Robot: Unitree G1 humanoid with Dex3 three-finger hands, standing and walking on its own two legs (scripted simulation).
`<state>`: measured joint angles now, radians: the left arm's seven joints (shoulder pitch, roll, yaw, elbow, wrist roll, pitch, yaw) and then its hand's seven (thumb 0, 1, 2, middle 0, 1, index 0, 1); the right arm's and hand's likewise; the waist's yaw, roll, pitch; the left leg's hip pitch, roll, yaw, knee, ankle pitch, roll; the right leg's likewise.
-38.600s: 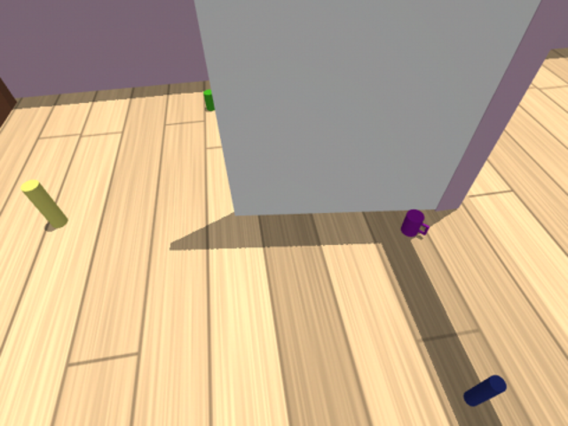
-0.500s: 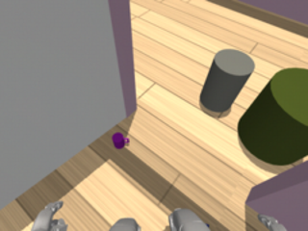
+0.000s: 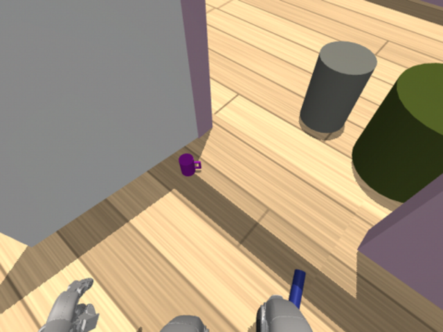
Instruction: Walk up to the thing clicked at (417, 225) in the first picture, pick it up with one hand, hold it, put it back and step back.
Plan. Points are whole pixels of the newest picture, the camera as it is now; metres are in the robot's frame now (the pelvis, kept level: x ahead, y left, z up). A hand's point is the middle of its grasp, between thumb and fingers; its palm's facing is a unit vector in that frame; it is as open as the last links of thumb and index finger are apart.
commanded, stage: step back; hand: left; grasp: from above
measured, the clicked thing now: (190, 165) +0.87 +0.21 -0.70
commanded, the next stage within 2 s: stand in 1.46 s
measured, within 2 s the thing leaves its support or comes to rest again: neither
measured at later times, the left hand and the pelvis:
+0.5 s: hand out of the picture -0.10 +0.25 -0.13, palm faces -0.04 -0.91 -0.41, open 7.4 cm; pelvis -0.16 -0.01 +0.01, yaw -4 degrees
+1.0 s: hand out of the picture -0.08 +0.24 -0.12, palm faces +0.01 -0.92 -0.39, open 7.4 cm; pelvis -0.16 -0.02 +0.02, yaw -1 degrees
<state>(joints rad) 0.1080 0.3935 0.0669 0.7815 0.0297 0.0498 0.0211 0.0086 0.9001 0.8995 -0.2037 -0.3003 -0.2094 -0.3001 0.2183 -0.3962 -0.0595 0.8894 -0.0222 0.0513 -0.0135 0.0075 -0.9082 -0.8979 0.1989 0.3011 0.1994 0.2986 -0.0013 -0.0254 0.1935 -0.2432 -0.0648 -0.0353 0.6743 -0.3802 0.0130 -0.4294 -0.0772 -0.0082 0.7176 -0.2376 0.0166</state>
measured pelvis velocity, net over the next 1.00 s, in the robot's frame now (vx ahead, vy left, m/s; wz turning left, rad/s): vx -0.16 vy -0.02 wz -0.02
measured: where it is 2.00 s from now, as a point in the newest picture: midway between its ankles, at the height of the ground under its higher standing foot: outside the picture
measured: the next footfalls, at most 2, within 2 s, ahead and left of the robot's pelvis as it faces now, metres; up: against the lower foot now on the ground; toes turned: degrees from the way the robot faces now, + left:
right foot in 0.32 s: -0.12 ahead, -0.14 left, +0.00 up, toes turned -3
left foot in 0.60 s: -0.13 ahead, +0.11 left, +0.00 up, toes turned -4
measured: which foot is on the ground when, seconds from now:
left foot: down 0.00-0.34, up 0.36-0.58, down 0.60-0.90, up 0.92-1.00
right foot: down 0.00-0.00, up 0.02-0.30, down 0.32-0.64, up 0.66-0.86, down 0.88-1.00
